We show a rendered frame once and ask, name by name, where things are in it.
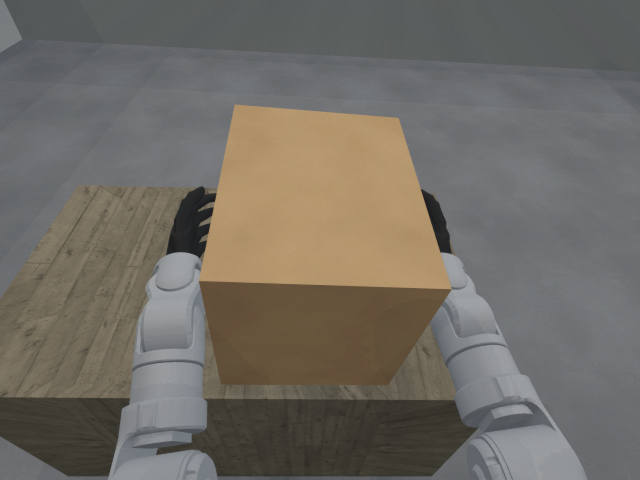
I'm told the robot left hand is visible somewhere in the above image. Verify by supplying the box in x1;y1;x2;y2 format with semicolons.
166;186;217;258

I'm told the carton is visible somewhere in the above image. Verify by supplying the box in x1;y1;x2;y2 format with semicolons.
199;105;452;385

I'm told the robot left forearm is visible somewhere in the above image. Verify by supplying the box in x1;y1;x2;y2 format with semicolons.
108;252;207;480

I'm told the robot left upper arm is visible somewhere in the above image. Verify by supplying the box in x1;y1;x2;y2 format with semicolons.
112;450;218;480

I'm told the pedestal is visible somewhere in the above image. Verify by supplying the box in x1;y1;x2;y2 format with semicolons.
0;185;478;476

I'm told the robot right hand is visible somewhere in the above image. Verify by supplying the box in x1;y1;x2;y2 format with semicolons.
421;189;452;254

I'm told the robot right upper arm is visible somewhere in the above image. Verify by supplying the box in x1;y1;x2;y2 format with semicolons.
467;424;585;480

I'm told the robot right forearm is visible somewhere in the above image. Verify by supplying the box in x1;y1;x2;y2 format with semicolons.
430;253;587;480

